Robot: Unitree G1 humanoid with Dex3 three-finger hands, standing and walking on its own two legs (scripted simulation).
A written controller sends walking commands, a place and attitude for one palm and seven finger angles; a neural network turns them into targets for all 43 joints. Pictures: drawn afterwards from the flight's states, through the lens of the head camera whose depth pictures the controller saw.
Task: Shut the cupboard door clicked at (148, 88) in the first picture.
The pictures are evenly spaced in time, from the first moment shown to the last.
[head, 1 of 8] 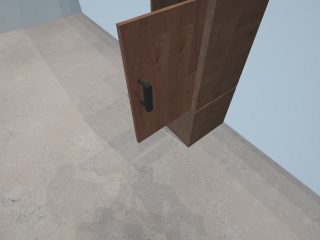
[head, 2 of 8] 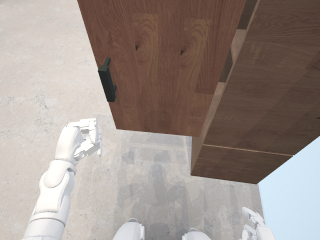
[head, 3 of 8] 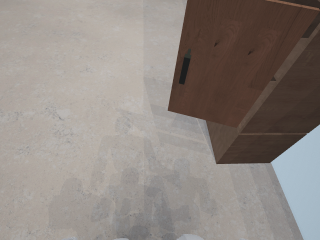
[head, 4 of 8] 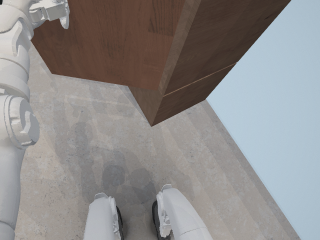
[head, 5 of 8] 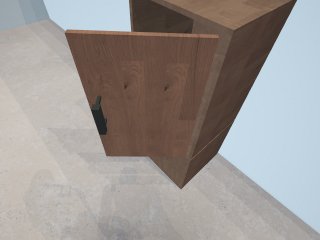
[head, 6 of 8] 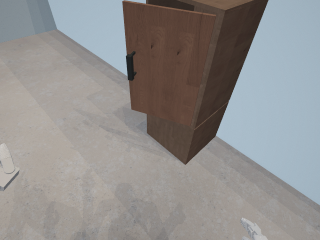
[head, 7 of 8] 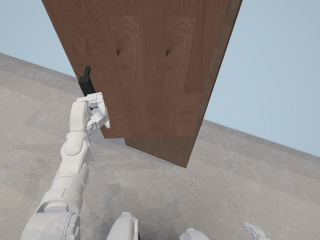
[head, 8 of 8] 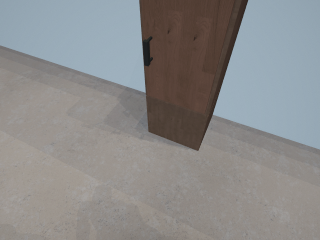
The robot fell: no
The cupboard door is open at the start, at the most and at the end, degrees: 92 92 0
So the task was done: yes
